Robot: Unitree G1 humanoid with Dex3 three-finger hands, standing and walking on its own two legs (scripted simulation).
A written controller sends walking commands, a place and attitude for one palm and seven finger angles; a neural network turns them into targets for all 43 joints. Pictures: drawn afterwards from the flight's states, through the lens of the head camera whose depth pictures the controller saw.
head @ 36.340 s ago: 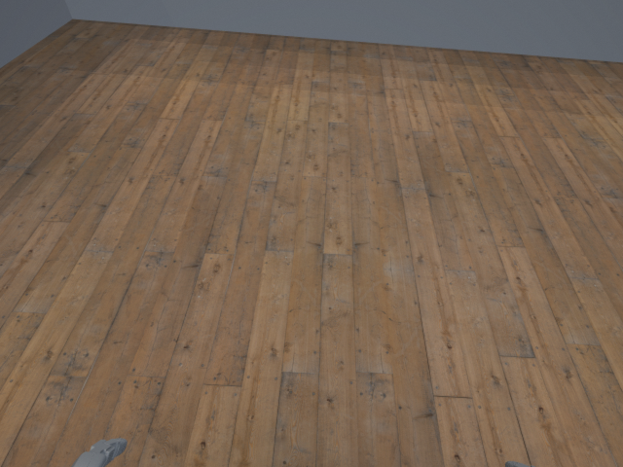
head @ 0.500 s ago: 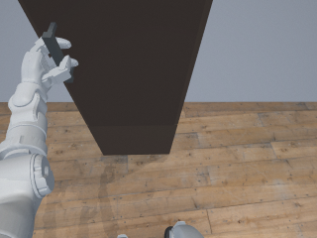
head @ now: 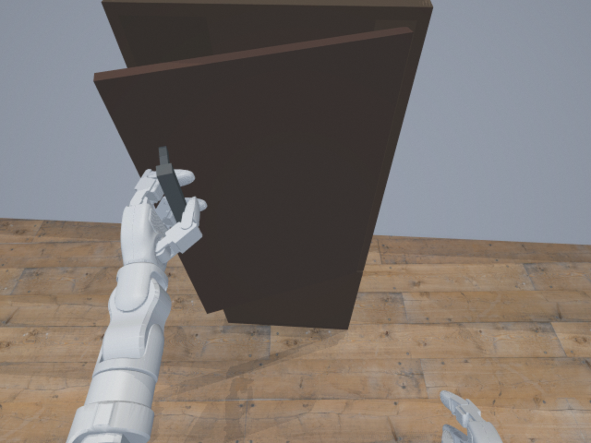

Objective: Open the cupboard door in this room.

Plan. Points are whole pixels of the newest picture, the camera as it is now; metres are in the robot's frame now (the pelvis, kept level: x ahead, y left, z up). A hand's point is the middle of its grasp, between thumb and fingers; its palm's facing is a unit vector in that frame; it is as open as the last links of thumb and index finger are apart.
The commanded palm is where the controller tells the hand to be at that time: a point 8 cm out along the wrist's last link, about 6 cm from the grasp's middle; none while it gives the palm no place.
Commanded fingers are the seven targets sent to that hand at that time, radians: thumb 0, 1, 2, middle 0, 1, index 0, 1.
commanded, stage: pull the door open along its arc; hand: left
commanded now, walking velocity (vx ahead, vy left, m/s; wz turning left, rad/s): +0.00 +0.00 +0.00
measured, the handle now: (178, 197) +0.42 +0.19 +0.10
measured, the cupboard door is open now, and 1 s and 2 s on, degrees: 21 47 49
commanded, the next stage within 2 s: open thumb and fingers to let go in 0.38 s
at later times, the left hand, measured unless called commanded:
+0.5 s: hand (276, 316) +0.24 +0.03 +0.11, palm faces +0.27 -0.96 -0.02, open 5.8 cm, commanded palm +0.21 +0.09 +0.10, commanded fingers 0.00 0.76 0.84 -0.39 -1.34 -0.39 -1.34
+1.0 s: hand (256, 310) +0.25 +0.06 +0.11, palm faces +0.34 -0.94 +0.02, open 12.5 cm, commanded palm +0.20 +0.10 +0.10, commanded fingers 0.00 -0.50 0.30 -0.26 -0.95 -0.26 -0.95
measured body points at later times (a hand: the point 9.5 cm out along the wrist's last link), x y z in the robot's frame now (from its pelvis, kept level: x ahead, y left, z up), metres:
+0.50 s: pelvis -0.01 -0.04 +0.00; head -0.01 -0.07 +0.45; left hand +0.22 +0.08 +0.11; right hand +0.20 -0.23 -0.08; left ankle -0.04 +0.09 -0.72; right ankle +0.02 -0.11 -0.72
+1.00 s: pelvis -0.03 -0.04 +0.01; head -0.04 -0.06 +0.46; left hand +0.23 +0.11 +0.11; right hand +0.17 -0.23 -0.08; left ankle -0.04 +0.09 -0.72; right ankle +0.02 -0.11 -0.72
